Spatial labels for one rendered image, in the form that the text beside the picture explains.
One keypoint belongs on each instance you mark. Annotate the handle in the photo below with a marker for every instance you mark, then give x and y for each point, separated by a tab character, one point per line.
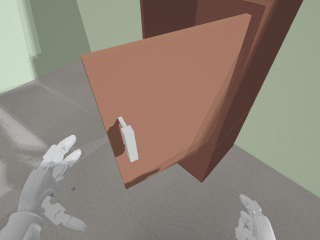
129	140

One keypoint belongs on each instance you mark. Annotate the left robot forearm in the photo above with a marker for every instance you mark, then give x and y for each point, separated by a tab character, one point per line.
22	225

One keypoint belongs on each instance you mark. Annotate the left robot hand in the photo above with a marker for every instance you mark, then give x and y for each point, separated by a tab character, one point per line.
41	182

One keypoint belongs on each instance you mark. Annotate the cupboard door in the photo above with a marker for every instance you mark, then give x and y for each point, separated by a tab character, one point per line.
169	88

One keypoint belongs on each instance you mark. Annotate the right robot hand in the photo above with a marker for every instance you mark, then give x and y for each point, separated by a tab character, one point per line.
259	227

